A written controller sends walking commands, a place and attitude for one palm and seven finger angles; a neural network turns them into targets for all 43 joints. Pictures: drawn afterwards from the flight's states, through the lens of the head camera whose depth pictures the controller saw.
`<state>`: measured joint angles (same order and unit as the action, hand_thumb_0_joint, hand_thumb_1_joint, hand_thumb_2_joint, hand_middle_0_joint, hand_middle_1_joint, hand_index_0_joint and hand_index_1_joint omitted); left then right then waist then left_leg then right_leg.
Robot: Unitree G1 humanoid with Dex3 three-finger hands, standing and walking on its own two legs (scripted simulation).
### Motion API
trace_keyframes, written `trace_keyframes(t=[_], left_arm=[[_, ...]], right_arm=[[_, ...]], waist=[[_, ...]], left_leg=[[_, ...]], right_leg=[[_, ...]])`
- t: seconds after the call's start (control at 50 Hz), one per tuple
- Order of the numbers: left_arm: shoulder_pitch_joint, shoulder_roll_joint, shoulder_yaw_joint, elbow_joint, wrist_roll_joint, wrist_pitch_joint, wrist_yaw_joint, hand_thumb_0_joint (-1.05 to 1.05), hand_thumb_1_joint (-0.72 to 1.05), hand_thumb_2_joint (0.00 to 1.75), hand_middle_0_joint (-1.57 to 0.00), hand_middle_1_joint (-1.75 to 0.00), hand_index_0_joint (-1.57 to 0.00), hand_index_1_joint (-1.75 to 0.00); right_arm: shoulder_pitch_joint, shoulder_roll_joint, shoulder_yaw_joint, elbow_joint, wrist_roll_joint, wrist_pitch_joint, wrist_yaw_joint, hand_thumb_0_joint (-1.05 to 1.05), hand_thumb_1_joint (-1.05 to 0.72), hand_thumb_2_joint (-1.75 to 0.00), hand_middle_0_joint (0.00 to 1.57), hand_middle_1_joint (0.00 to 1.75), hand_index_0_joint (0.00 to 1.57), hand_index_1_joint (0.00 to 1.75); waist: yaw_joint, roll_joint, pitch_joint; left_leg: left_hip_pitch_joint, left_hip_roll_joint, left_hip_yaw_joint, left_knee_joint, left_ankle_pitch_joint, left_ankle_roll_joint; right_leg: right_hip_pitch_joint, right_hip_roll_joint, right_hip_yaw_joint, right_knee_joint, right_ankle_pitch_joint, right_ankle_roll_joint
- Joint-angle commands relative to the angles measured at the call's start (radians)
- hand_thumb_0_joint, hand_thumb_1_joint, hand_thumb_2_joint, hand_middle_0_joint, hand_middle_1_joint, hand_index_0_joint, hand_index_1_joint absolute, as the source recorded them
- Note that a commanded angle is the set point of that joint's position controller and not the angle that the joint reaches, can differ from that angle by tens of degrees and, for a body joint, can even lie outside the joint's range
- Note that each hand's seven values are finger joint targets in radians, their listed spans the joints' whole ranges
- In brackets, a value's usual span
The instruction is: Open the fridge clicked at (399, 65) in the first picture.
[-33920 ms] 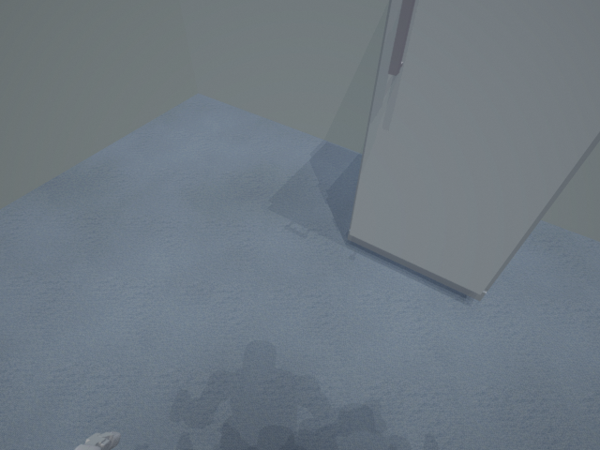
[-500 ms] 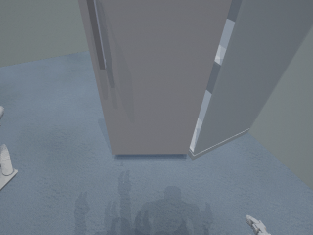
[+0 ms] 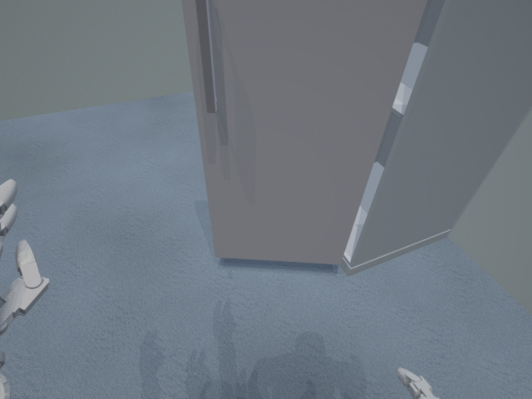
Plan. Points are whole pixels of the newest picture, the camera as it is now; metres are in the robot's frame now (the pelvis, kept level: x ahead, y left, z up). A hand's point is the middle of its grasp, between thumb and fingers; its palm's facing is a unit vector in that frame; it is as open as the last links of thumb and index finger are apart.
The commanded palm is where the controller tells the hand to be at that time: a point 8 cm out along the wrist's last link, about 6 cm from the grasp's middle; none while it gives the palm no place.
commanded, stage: stop stepping back and stand still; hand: left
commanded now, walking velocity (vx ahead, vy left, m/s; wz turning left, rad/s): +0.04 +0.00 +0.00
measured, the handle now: (207, 45) +0.81 +0.20 +0.21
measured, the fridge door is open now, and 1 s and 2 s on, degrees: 63 63 63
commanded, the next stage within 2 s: let the arm hang, fingers relaxed in 0.04 s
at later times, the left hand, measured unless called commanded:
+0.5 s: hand out of the picture +0.07 +0.20 -0.17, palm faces +0.00 -0.99 -0.16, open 7.1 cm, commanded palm none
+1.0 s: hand out of the picture +0.10 +0.31 -0.13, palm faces +0.00 -0.92 -0.38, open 7.4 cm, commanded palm none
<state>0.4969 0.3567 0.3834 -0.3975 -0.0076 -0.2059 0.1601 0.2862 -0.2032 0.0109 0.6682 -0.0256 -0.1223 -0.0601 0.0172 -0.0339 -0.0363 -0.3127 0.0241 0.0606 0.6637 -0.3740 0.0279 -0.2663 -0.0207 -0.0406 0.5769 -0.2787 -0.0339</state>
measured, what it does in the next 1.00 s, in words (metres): stands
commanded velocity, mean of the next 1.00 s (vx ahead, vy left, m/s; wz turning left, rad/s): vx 0.00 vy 0.00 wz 0.00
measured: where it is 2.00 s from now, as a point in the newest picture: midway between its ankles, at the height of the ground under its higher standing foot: outside the picture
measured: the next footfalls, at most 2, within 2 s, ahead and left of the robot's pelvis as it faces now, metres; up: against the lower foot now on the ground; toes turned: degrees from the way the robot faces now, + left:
none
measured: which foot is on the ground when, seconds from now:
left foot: down 0.00-1.00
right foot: down 0.00-1.00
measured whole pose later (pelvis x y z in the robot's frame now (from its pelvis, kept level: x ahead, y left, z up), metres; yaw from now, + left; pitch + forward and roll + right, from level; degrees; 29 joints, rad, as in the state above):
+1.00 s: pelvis +0.02 +0.04 +0.01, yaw +1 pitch -1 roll +0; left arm 0.09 0.36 0.01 1.11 0.02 -0.01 0.00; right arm 0.09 -0.33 -0.01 1.09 -0.02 0.00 0.01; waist 0.00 0.03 0.04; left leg -0.18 -0.01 0.06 0.37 -0.17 0.03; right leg -0.15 -0.05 -0.03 0.36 -0.19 0.03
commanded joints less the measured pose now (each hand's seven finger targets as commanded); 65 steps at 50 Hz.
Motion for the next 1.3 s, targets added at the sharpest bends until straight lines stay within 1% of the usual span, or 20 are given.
trace_keyframes(t=[0.0, 0.02, 0.04, 0.06, 0.08, 0.1, 0.12, 0.14, 0.16, 0.2, 0.24, 0.3, 0.34, 0.38, 0.44, 0.5, 0.54, 0.6, 0.84, 1.28], left_arm=[[-0.175, 0.219, 0.114, -0.279, -0.004, -0.076, 0.025, 0.0, 0.9, 0.9, -0.2, -0.3, -0.2, -0.3], [-0.17, 0.221, 0.123, -0.3, 0.003, -0.078, 0.03, 0.0, 0.9, 0.9, -0.2, -0.3, -0.2, -0.3], [-0.176, 0.237, 0.142, -0.307, 0.008, -0.077, 0.033, 0.0, 0.9, 0.9, -0.2, -0.3, -0.2, -0.3], [-0.171, 0.28, 0.176, -0.298, 0.006, -0.081, 0.025, 0.0, 0.9, 0.9, -0.2, -0.3, -0.2, -0.3], [-0.148, 0.235, 0.156, -0.275, 0.012, -0.075, 0.022, 0.0, 0.9, 0.9, -0.2, -0.3, -0.2, -0.3], [-0.132, 0.23, 0.156, -0.257, 0.017, -0.07, 0.022, 0.0, 0.9, 0.9, -0.2, -0.3, -0.2, -0.3], [-0.083, 0.036, -0.252, 0.518, 0.064, 0.126, -0.128, 0.0, 0.9, 0.9, -0.2, -0.3, -0.2, -0.3], [-0.064, 0.014, -0.257, 0.575, 0.049, 0.194, -0.147, 0.0, 0.9, 0.9, -0.2, -0.3, -0.2, -0.3], [-0.09, -0.001, -0.274, 0.581, 0.049, 0.205, -0.154, 0.0, 0.9, 0.9, -0.2, -0.3, -0.2, -0.3], [-0.186, 0.031, -0.277, 0.639, 0.043, 0.194, -0.158, 0.0, 0.9, 0.9, -0.2, -0.3, -0.2, -0.3], [-0.246, 0.069, -0.283, 0.733, 0.043, 0.191, -0.155, 0.0, 0.9, 0.9, -0.2, -0.3, -0.2, -0.3], [-0.309, 0.089, -0.306, 0.885, 0.037, 0.2, -0.149, 0.0, 0.9, 0.9, -0.2, -0.3, -0.2, -0.3], [-0.311, 0.085, -0.32, 0.986, 0.031, 0.202, -0.146, 0.0, 0.9, 0.9, -0.2, -0.3, -0.2, -0.3], [-0.3, 0.084, -0.33, 1.077, 0.029, 0.204, -0.145, 0.0, 0.9, 0.9, -0.2, -0.3, -0.2, -0.3], [-0.297, 0.082, -0.336, 1.196, 0.026, 0.196, -0.148, 0.0, 0.9, 0.9, -0.2, -0.3, -0.2, -0.3], [-0.295, 0.078, -0.323, 1.268, 0.027, 0.19, -0.149, 0.0, 0.9, 0.9, -0.2, -0.3, -0.2, -0.3], [-0.309, 0.091, -0.326, 1.314, 0.025, 0.189, -0.151, 0.0, 0.9, 0.9, -0.2, -0.3, -0.2, -0.3], [-0.333, 0.108, -0.329, 1.367, 0.024, 0.187, -0.153, 0.0, 0.9, 0.9, -0.2, -0.3, -0.2, -0.3], [-0.404, 0.171, -0.341, 1.464, 0.023, 0.179, -0.155, 0.0, 0.9, 0.9, -0.2, -0.3, -0.2, -0.3], [-0.451, 0.183, -0.34, 1.454, 0.023, 0.169, -0.152, 0.0, 0.9, 0.9, -0.2, -0.3, -0.2, -0.3]], right_arm=[[-0.127, -0.143, -0.049, -0.164, 0.0, -0.08, -0.033, 0.0, -0.9, -0.9, 0.2, 0.3, 0.2, 0.3], [-0.135, -0.141, -0.047, -0.176, 0.011, -0.079, -0.028, 0.0, -0.9, -0.9, 0.2, 0.3, 0.2, 0.3], [-0.146, -0.133, -0.049, -0.186, 0.013, -0.081, -0.026, 0.0, -0.9, -0.9, 0.2, 0.3, 0.2, 0.3], [-0.139, -0.131, -0.05, -0.162, 0.011, -0.085, -0.024, 0.0, -0.9, -0.9, 0.2, 0.3, 0.2, 0.3], [-0.139, -0.123, -0.047, -0.17, 0.009, -0.087, -0.022, 0.0, -0.9, -0.9, 0.2, 0.3, 0.2, 0.3], [-0.131, -0.128, -0.045, -0.174, 0.013, -0.088, -0.017, 0.0, -0.9, -0.9, 0.2, 0.3, 0.2, 0.3], [-0.185, -0.31, -0.116, 0.04, 0.007, -0.058, 0.06, 0.0, -0.9, -0.9, 0.2, 0.3, 0.2, 0.3], [-0.121, -0.196, -0.101, 0.025, 0.022, 0.007, 0.065, 0.0, -0.9, -0.9, 0.2, 0.3, 0.2, 0.3], [-0.085, -0.167, -0.095, 0.02, 0.021, 0.013, 0.062, 0.0, -0.9, -0.9, 0.2, 0.3, 0.2, 0.3], [-0.052, -0.189, -0.081, 0.032, 0.01, 0.052, 0.066, 0.0, -0.9, -0.9, 0.2, 0.3, 0.2, 0.3], [-0.073, -0.219, -0.077, 0.038, 0.001, 0.08, 0.067, 0.0, -0.9, -0.9, 0.2, 0.3, 0.2, 0.3], [-0.106, -0.243, -0.069, 0.07, -0.008, 0.101, 0.066, 0.0, -0.9, -0.9, 0.2, 0.3, 0.2, 0.3], [-0.145, -0.252, -0.058, 0.1, -0.011, 0.103, 0.065, 0.0, -0.9, -0.9, 0.2, 0.3, 0.2, 0.3], [-0.162, -0.24, -0.048, 0.13, -0.009, 0.108, 0.064, 0.0, -0.9, -0.9, 0.2, 0.3, 0.2, 0.3], [-0.143, -0.219, -0.044, 0.19, -0.005, 0.115, 0.056, 0.0, -0.9, -0.9, 0.2, 0.3, 0.2, 0.3], [-0.122, -0.224, -0.055, 0.23, -0.004, 0.113, 0.048, 0.0, -0.9, -0.9, 0.2, 0.3, 0.2, 0.3], [-0.118, -0.234, -0.058, 0.256, -0.001, 0.116, 0.045, 0.0, -0.9, -0.9, 0.2, 0.3, 0.2, 0.3], [-0.108, -0.262, -0.066, 0.288, 0.004, 0.116, 0.042, 0.0, -0.9, -0.9, 0.2, 0.3, 0.2, 0.3], [-0.178, -0.323, -0.064, 0.368, 0.007, 0.109, 0.049, 0.0, -0.9, -0.9, 0.2, 0.3, 0.2, 0.3], [-0.246, -0.334, -0.048, 0.391, 0.008, 0.095, 0.049, 0.0, -0.9, -0.9, 0.2, 0.3, 0.2, 0.3]], waist=[[-0.021, 0.224, 0.027], [-0.009, 0.291, 0.024], [0.004, 0.251, 0.01], [-0.004, 0.262, -0.002], [-0.004, 0.245, 0.062], [-0.004, 0.235, 0.07], [-0.041, 0.09, 0.043], [-0.034, 0.005, -0.047], [-0.058, -0.052, -0.046], [-0.054, -0.163, -0.042], [-0.049, -0.253, -0.012], [-0.04, -0.104, 0.009], [-0.015, 0.04, 0.011], [-0.006, 0.122, 0.005], [-0.015, 0.167, -0.005], [-0.019, 0.196, -0.047], [-0.022, 0.194, -0.031], [-0.027, 0.093, -0.002], [-0.026, -0.001, 0.028], [-0.025, 0.055, -0.029]], left_leg=[[0.172, 0.15, -0.215, -0.318, -0.047, 0.069], [0.132, 0.246, -0.325, -0.382, -0.046, 0.107], [0.077, 0.25, -0.293, -0.385, 0.048, 0.108], [-0.02, 0.245, -0.282, -0.421, -0.115, 0.1], [-0.112, 0.229, -0.271, -0.415, -0.124, 0.1], [-0.138, 0.203, -0.215, -0.369, -0.062, 0.086], [-0.115, 0.097, -0.088, -0.083, 0.264, 0.016], [-0.055, 0.074, -0.022, -0.011, 0.243, -0.032], [-0.014, 0.063, -0.041, 0.008, 0.225, -0.048], [-0.022, 0.054, -0.07, 0.005, 0.219, -0.033], [-0.012, 0.043, -0.083, -0.012, 0.284, -0.016], [0.012, 0.075, -0.131, -0.128, 0.383, 0.007], [-0.031, 0.098, -0.161, -0.214, 0.345, 0.02], [-0.038, 0.088, -0.153, -0.26, 0.24, 0.014], [-0.003, 0.067, -0.13, -0.279, 0.105, 0.001], [0.049, 0.077, -0.133, -0.279, 0.12, 0.006], [0.05, 0.082, -0.136, -0.292, 0.103, 0.005], [0.075, 0.094, -0.145, -0.306, 0.121, 0.006], [0.15, 0.11, -0.145, -0.371, 0.222, 0.008], [0.232, 0.109, -0.119, -0.38, 0.434, -0.004]], right_leg=[[-0.2, -0.034, 0.107, 0.006, -0.186, 0.003], [-0.175, 0.017, 0.028, 0.113, -0.119, 0.036], [-0.106, 0.024, 0.0, 0.151, -0.132, 0.049], [-0.037, 0.006, 0.02, 0.155, -0.17, 0.05], [0.031, 0.005, 0.009, 0.095, -0.114, 0.048], [0.088, 0.001, 0.01, 0.011, -0.035, 0.045], [-0.015, -0.107, 0.052, 0.027, 0.301, 0.026], [-0.023, -0.166, 0.143, -0.02, 0.369, 0.005], [-0.06, -0.187, 0.167, -0.059, 0.366, -0.009], [-0.076, -0.186, 0.127, -0.08, 0.24, -0.032], [-0.07, -0.165, 0.112, -0.085, 0.247, -0.04], [-0.047, -0.108, 0.076, -0.046, 0.166, -0.014], [0.033, -0.072, 0.068, -0.055, 0.082, 0.012], [0.075, -0.066, 0.076, -0.092, 0.023, 0.011], [0.078, -0.076, 0.105, -0.165, -0.021, -0.005], [0.101, -0.082, 0.097, -0.196, 0.023, -0.016], [0.099, -0.081, 0.098, -0.214, 0.019, -0.018], [0.081, -0.088, 0.093, -0.245, 0.02, -0.016], [0.084, -0.103, 0.088, -0.28, 0.089, 0.003], [0.171, -0.12, 0.086, -0.288, 0.265, 0.007]])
